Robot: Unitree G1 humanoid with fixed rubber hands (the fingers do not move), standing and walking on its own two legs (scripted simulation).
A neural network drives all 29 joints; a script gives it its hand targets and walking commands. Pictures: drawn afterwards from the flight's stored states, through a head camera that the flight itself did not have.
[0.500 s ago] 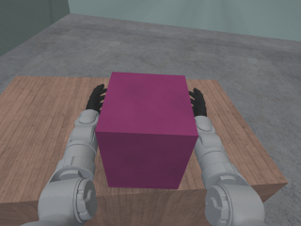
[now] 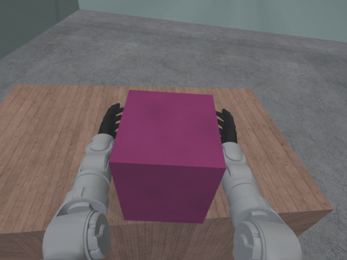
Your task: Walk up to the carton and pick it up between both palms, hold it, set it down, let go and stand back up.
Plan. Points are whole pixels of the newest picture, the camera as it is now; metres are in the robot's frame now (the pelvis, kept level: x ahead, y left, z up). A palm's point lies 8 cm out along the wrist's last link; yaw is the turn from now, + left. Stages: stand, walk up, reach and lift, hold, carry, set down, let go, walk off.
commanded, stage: set down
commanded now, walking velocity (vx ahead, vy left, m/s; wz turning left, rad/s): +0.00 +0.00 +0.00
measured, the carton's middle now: (167, 159) +0.36 +0.01 +0.07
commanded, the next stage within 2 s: none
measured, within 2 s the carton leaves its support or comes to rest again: rests again in 0.36 s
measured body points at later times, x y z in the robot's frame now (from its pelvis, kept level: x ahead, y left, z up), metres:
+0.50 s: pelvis +0.00 +0.00 +0.00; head +0.00 +0.03 +0.45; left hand +0.42 +0.15 +0.09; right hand +0.39 -0.14 +0.10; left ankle +0.00 +0.10 -0.75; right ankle +0.00 -0.15 -0.75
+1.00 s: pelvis +0.00 -0.01 +0.00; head +0.03 +0.02 +0.45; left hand +0.43 +0.14 +0.06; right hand +0.39 -0.16 +0.05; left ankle +0.00 +0.10 -0.75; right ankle +0.00 -0.15 -0.75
